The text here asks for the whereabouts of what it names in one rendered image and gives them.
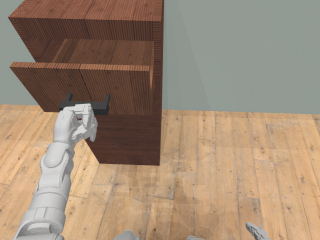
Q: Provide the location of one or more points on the left robot forearm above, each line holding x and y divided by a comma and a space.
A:
46, 213

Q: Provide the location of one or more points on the robot left shin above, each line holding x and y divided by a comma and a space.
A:
127, 231

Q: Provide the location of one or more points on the drawer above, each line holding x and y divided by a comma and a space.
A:
90, 69

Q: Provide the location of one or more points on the handle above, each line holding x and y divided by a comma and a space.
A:
99, 108

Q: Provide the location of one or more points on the cabinet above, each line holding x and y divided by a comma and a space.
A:
43, 25

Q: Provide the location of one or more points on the left robot hand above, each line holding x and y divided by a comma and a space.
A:
70, 130

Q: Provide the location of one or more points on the right robot hand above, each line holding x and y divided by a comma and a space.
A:
258, 232

